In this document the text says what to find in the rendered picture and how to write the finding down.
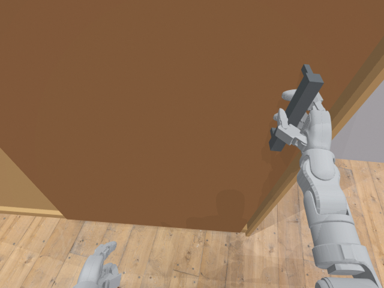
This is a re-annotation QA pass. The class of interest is right robot hand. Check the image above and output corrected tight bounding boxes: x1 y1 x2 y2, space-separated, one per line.
273 89 332 155

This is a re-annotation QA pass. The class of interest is robot right forearm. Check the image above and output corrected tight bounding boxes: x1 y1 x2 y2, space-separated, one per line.
297 148 382 288

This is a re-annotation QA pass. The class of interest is wardrobe door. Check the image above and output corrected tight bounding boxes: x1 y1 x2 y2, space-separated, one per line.
0 148 58 211
0 0 384 233

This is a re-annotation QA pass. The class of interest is left robot hand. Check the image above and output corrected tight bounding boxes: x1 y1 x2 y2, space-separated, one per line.
77 241 122 288

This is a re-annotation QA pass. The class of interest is handle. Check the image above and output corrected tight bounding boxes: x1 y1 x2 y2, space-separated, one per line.
269 64 324 152

